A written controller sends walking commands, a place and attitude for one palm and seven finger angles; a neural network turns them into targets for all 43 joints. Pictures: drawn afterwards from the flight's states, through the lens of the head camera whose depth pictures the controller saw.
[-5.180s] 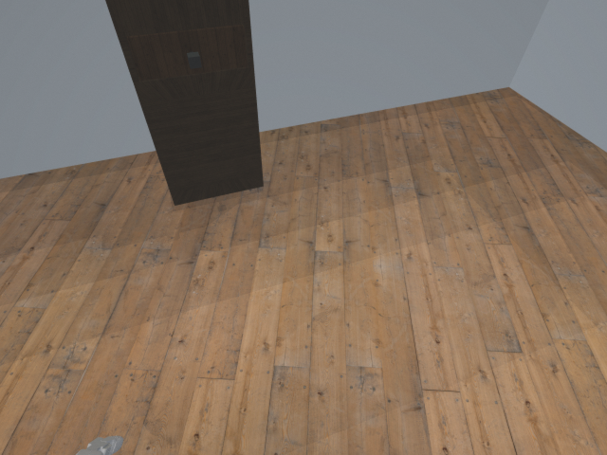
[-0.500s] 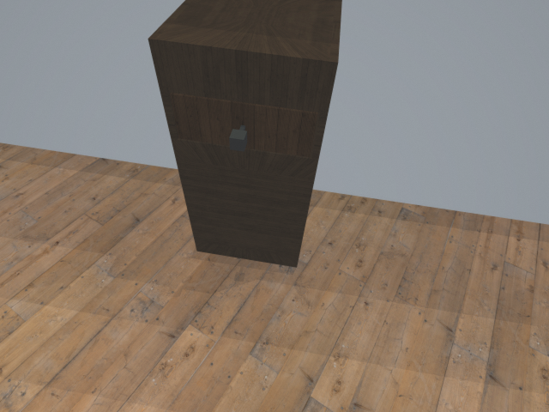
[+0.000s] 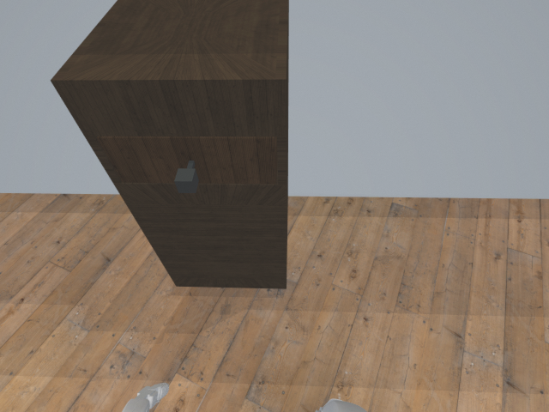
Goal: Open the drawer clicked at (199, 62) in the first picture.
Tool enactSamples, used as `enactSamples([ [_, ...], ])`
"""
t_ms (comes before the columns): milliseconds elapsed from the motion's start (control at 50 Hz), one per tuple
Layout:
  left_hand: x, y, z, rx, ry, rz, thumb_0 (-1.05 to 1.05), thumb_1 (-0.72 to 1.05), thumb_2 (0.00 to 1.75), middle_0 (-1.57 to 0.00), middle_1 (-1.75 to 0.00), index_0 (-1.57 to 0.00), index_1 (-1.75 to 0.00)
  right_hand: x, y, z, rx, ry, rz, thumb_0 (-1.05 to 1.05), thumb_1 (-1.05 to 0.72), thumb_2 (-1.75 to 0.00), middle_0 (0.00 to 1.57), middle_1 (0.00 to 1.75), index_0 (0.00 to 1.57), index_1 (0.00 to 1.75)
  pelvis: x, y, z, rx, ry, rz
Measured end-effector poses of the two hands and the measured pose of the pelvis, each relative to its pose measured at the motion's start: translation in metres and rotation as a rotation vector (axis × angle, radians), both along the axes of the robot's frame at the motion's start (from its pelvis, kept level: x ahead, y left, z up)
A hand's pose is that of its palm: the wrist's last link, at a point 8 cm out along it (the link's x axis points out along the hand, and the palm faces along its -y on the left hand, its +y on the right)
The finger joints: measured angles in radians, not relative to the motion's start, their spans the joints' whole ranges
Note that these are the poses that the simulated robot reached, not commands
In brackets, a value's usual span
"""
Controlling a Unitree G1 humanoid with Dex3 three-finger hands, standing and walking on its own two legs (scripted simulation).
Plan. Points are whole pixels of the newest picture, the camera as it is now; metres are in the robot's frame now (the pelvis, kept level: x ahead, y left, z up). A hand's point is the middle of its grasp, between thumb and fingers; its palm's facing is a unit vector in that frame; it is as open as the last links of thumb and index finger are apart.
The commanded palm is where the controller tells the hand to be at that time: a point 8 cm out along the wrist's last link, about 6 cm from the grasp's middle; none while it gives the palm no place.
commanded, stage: take the last steps up to it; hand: left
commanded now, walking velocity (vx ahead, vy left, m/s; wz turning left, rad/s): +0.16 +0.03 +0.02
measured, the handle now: (188, 174) +0.60 +0.21 -0.07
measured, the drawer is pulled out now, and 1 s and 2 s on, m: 0.00 0.00 0.00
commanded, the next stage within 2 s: come to a stop and stand still in 0.02 s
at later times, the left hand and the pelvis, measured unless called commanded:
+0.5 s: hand out of the picture +0.10 +0.21 -0.16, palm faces +0.04 -0.98 -0.18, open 7.4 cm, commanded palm none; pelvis +0.08 +0.03 +0.02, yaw -2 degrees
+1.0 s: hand out of the picture +0.11 +0.15 -0.15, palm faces +0.03 -0.98 -0.20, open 7.3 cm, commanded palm none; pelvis +0.05 -0.03 +0.02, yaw -1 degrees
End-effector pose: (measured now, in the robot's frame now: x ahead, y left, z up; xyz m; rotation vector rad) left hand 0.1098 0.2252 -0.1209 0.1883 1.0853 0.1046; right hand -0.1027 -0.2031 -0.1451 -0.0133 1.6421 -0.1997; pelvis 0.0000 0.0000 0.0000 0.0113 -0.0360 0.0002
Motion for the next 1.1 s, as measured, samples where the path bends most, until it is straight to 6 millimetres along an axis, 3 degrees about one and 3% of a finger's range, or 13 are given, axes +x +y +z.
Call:
enactSamples([
  [60, -0.003, -0.006, 0.005, -0.006, 0.047, 0.028, 0.0, 0.9, 0.9, -0.2, -0.3, -0.2, -0.3, 0.053, -0.012, 0.005, -0.02, -0.088, 0.026, 0.01, -0.91, -0.9, 0.2, 0.3, 0.2, 0.3, 0.017, -0.003, 0.01, -0.002, 0.003, -0.001],
  [160, -0.007, 0.009, 0.013, 0.029, 0.117, 0.073, -0.02, 0.95, 0.9, -0.21, -0.3, -0.2, -0.3, 0.144, -0.02, 0.015, -0.044, -0.258, 0.071, 0.01, -0.91, -0.9, 0.19, 0.3, 0.2, 0.29, 0.044, -0.001, 0.021, -0.007, 0.023, 0.0],
  [220, -0.012, 0.013, 0.01, 0.018, 0.175, 0.083, -0.02, 0.94, 0.9, -0.2, -0.3, -0.2, -0.3, 0.187, -0.02, 0.02, -0.07, -0.32, 0.095, 0.01, -0.93, -0.9, 0.19, 0.3, 0.2, 0.29, 0.06, 0.005, 0.023, -0.014, 0.027, -0.008],
  [320, -0.016, 0.022, -0.011, -0.026, 0.253, 0.115, -0.01, 0.92, 0.9, -0.2, -0.3, -0.2, -0.3, 0.236, -0.009, 0.021, -0.109, -0.372, 0.131, 0.01, -0.93, -0.9, 0.19, 0.3, 0.2, 0.29, 0.083, 0.023, 0.013, -0.046, 0.018, -0.017],
  [440, -0.013, 0.029, -0.018, -0.041, 0.312, 0.125, 0.0, 0.91, 0.9, -0.2, -0.3, -0.2, -0.3, 0.262, 0.009, 0.029, -0.116, -0.381, 0.16, 0.0, -0.93, -0.9, 0.2, 0.3, 0.2, 0.3, 0.09, 0.029, 0.015, -0.01, 0.029, -0.029],
  [520, -0.011, 0.032, -0.01, -0.016, 0.324, 0.106, 0.0, 0.91, 0.9, -0.2, -0.3, -0.2, -0.3, 0.266, 0.007, 0.027, -0.107, -0.388, 0.149, 0.0, -0.92, -0.9, 0.2, 0.3, 0.21, 0.3, 0.083, 0.027, 0.018, -0.016, 0.044, -0.039],
  [600, -0.006, 0.031, -0.002, 0.03, 0.302, 0.084, 0.0, 0.91, 0.9, -0.2, -0.3, -0.2, -0.3, 0.257, -0.007, 0.021, -0.095, -0.396, 0.119, 0.0, -0.92, -0.9, 0.2, 0.3, 0.21, 0.3, 0.074, 0.016, 0.017, -0.008, 0.048, -0.054],
  [700, -0.003, 0.019, 0.003, 0.092, 0.23, 0.063, 0.0, 0.9, 0.9, -0.2, -0.3, -0.2, -0.3, 0.232, -0.037, 0.003, -0.07, -0.384, 0.073, 0.0, -0.91, -0.9, 0.2, 0.3, 0.21, 0.3, 0.062, -0.007, 0.007, 0.01, 0.034, -0.054],
  [840, -0.003, -0.013, 0.013, 0.063, 0.199, 0.043, 0.0, 0.9, 0.9, -0.2, -0.3, -0.2, -0.3, 0.191, -0.06, 0.01, -0.072, -0.305, 0.045, 0.0, -0.91, -0.9, 0.2, 0.3, 0.2, 0.3, 0.058, -0.024, 0.018, 0.013, 0.036, -0.04],
  [980, -0.002, -0.03, -0.003, -0.002, 0.176, 0.068, 0.0, 0.92, 0.9, -0.21, -0.3, -0.2, -0.3, 0.156, -0.058, 0.013, -0.086, -0.218, 0.083, 0.0, -0.91, -0.9, 0.19, 0.3, 0.2, 0.29, 0.052, -0.031, 0.015, -0.013, 0.042, -0.01],
  [1100, -0.018, -0.03, -0.001, -0.007, 0.204, 0.078, -0.01, 0.94, 0.9, -0.21, -0.3, -0.2, -0.3, 0.142, -0.048, 0.019, -0.066, -0.198, 0.094, 0.01, -0.91, -0.9, 0.19, 0.3, 0.2, 0.3, 0.048, -0.034, 0.021, -0.009, 0.026, -0.024],
])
